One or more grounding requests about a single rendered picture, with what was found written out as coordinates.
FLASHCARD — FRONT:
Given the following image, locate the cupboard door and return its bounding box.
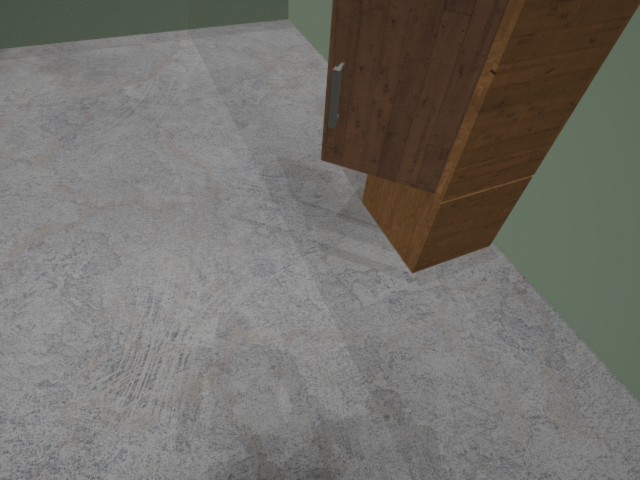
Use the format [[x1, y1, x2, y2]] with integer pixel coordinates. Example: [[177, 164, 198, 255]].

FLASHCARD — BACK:
[[321, 0, 509, 194]]

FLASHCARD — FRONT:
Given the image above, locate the handle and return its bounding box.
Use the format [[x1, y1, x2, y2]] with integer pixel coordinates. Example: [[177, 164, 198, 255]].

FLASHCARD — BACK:
[[328, 62, 345, 129]]

